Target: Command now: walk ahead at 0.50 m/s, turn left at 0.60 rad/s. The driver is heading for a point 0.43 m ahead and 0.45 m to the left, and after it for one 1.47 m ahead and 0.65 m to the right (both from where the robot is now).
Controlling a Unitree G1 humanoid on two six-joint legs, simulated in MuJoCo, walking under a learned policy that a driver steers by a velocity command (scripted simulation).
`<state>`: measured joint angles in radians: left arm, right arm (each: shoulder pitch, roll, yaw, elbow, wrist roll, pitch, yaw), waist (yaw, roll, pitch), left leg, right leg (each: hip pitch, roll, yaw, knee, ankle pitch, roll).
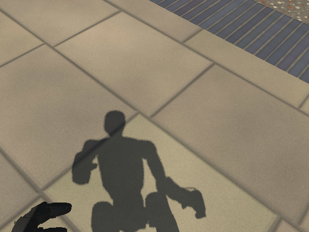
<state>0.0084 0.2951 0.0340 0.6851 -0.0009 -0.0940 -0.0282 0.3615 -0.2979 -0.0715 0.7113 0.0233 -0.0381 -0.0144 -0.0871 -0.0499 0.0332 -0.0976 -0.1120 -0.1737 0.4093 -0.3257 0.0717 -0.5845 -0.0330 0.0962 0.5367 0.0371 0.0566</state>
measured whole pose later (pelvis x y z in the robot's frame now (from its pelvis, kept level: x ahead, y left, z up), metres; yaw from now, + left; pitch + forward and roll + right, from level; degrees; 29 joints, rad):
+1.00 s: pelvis +0.53 -0.05 -0.02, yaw -20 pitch +2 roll +2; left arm 0.06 0.29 0.05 0.58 -0.02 -0.02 -0.06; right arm 0.36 -0.32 -0.08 0.86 0.02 -0.06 -0.01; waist -0.08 -0.03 0.04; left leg 0.08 0.06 0.24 0.43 -0.48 -0.05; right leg -0.54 -0.01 -0.04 0.60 -0.10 -0.10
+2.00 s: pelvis +0.98 -0.34 -0.02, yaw -46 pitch +2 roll +1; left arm 0.04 0.27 0.03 0.60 -0.01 -0.06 -0.03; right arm 0.39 -0.31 -0.05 0.90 0.02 -0.05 0.01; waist -0.09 0.00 0.03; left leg -0.04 0.04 0.04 0.58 -0.46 -0.02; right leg -0.48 -0.01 -0.02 0.55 -0.11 -0.06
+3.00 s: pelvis +1.34 -0.68 -0.01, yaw -45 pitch +1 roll +1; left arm 0.10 0.25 0.04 0.79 0.02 -0.05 0.00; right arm 0.24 -0.28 -0.03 0.93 -0.01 -0.04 0.00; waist -0.05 0.00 0.03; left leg -0.15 -0.03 0.01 0.57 -0.42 0.01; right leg -0.42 -0.01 0.00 0.49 -0.09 -0.03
